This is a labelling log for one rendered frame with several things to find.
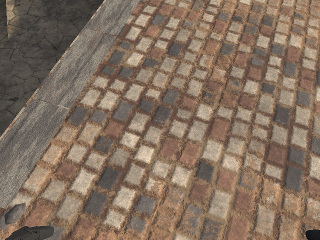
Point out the right robot hand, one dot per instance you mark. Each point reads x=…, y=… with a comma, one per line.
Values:
x=313, y=234

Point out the left robot hand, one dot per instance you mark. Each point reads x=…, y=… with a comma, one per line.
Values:
x=32, y=233

